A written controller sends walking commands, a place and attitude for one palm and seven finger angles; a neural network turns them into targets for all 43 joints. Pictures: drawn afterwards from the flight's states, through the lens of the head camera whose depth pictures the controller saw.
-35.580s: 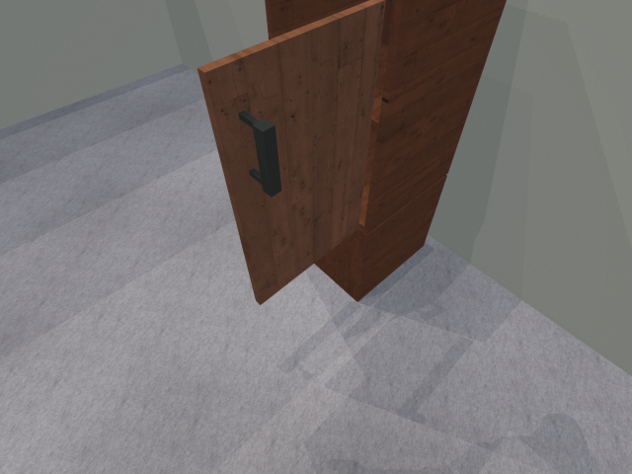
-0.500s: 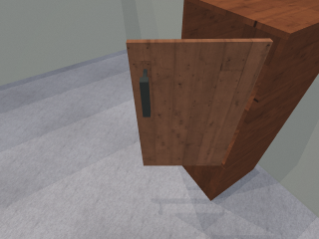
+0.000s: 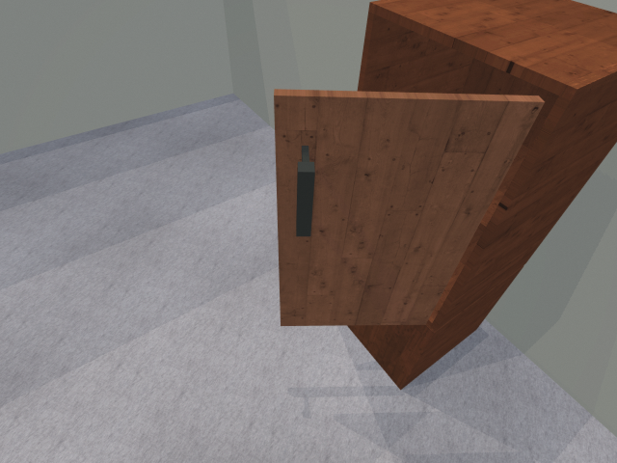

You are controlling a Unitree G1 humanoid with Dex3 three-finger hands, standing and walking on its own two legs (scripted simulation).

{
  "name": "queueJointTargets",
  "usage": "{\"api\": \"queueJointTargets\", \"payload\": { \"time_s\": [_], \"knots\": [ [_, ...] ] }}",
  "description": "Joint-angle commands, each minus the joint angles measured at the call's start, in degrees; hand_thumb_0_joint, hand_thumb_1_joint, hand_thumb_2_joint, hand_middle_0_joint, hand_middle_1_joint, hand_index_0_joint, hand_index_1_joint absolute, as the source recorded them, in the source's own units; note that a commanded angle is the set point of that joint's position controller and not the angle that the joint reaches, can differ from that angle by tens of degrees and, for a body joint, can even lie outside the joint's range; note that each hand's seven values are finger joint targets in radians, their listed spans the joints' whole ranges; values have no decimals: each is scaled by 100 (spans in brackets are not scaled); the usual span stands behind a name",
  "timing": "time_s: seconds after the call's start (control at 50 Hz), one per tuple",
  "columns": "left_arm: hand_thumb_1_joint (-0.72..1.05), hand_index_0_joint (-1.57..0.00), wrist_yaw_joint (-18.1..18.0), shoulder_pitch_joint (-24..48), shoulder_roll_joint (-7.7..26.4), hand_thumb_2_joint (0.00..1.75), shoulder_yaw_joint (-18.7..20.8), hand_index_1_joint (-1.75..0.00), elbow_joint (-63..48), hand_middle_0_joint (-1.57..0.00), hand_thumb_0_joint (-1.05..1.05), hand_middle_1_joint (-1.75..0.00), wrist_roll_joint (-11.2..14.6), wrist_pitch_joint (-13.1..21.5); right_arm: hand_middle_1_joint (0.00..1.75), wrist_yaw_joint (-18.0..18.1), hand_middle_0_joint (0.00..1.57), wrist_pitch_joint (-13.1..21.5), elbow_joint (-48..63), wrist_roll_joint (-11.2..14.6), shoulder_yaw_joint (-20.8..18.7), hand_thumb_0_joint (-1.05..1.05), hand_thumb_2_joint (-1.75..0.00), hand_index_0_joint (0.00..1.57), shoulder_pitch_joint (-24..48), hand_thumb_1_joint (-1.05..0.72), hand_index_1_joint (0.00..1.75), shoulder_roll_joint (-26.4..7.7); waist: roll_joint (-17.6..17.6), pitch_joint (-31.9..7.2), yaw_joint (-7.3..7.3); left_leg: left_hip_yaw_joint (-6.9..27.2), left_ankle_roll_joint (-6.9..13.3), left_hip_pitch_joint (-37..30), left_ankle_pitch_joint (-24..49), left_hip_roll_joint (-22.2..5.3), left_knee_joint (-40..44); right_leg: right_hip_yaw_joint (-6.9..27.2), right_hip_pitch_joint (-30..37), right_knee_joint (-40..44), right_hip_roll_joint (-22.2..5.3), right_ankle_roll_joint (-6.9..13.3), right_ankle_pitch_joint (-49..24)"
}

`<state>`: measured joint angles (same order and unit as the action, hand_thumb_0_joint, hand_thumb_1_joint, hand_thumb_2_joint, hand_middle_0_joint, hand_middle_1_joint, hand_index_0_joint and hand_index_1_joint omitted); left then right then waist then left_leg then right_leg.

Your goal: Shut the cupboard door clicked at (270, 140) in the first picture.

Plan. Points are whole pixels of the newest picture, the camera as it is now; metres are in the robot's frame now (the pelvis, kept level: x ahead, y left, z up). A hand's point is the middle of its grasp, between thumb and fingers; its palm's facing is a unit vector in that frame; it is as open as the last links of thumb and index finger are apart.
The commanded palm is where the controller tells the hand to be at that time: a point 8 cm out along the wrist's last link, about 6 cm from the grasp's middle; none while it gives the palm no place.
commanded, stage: come to a stop and stand still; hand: left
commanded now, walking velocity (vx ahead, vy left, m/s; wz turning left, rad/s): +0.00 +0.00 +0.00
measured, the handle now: (304, 191) +0.47 +0.03 +0.11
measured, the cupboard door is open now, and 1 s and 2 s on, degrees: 57 57 57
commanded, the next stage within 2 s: look again from close up in 1.10 s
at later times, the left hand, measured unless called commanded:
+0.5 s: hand out of the picture +0.01 +0.13 -0.17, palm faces +0.03 -0.98 -0.18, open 7.3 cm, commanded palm none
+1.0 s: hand out of the picture +0.01 +0.10 -0.17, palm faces +0.03 -0.98 -0.19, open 7.3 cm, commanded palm none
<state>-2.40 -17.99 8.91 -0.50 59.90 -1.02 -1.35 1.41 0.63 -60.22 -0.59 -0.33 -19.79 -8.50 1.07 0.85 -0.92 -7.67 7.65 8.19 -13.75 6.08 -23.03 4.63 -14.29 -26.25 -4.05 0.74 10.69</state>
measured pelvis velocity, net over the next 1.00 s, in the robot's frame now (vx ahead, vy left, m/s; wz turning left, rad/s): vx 0.02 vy -0.07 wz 0.02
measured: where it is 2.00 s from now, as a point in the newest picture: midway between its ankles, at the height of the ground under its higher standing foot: outside the picture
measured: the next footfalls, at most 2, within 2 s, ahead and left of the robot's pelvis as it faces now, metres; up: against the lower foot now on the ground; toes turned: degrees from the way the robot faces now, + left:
none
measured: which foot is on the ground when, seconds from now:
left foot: down 0.00-1.00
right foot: down 0.00-1.00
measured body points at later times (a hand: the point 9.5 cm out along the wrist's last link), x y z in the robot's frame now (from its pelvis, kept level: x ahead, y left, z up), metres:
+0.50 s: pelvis +0.02 -0.03 +0.00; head +0.02 -0.03 +0.45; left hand +0.01 +0.18 -0.16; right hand +0.02 -0.25 -0.16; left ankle +0.00 +0.02 -0.74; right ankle +0.05 -0.19 -0.74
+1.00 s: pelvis +0.02 -0.07 +0.01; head +0.02 -0.07 +0.46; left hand +0.01 +0.15 -0.15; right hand +0.02 -0.28 -0.16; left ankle +0.00 +0.02 -0.74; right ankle +0.05 -0.19 -0.74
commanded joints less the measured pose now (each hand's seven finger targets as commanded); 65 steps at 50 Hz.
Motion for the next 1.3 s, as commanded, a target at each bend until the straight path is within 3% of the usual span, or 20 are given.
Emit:
{"api": "queueJointTargets", "payload": {
  "time_s": [0.0,0.2,0.4,0.46,0.58,0.76,0.9,1.28],
  "knots": [
    [90,-20,-27,-272,395,90,100,-30,-157,-20,0,-30,8,138,30,88,20,139,180,2,-116,0,-90,20,-162,-90,30,-714,-219,381,83,1491,-770,261,619,-1418,1028,-48,-101,17,-4,138,-219],
    [90,-20,-50,-314,301,90,91,-30,-4,-20,0,-30,15,155,30,106,20,145,-18,9,-100,0,-90,20,-171,-90,30,-596,-101,393,64,1231,-729,99,1256,-1333,810,-16,-3,47,-47,90,-437],
    [90,-20,-35,-314,344,90,79,-30,30,-20,0,-30,7,192,30,79,20,157,-72,20,-86,0,-90,20,-56,-90,30,-552,0,363,79,1060,-534,225,810,-1203,648,61,223,213,-123,70,-708],
    [90,-20,-31,-308,346,90,68,-30,46,-20,0,-30,21,194,30,77,20,154,-99,17,-82,0,-90,20,-32,-90,30,-546,-119,333,70,1032,-536,178,681,-1190,632,96,199,246,-116,67,-672],
    [90,-20,-26,-293,376,90,58,-30,67,-20,0,-30,27,233,30,72,20,148,-144,25,-68,0,-90,20,4,-90,30,-517,63,232,60,978,-531,122,605,-1167,529,181,259,359,-149,105,-791],
    [90,-20,-26,-261,432,90,57,-30,74,-20,0,-30,35,267,30,63,20,144,-248,25,-51,0,-90,20,23,-90,30,-476,22,245,65,928,-562,146,542,-1156,490,235,317,456,-160,143,-855],
    [90,-20,-25,-254,451,90,56,-30,69,-20,0,-30,30,270,30,54,20,116,-287,24,-46,0,-90,20,13,-90,30,-435,20,409,75,921,-580,267,250,-1151,535,262,254,592,-133,155,-541],
    [90,-20,-12,-259,448,90,77,-30,60,-20,0,-30,45,290,30,52,20,122,-352,11,-27,0,-90,20,-117,-90,30,-409,-60,331,83,944,-609,285,181,-1147,556,248,271,671,-125,173,-304]
  ]
}}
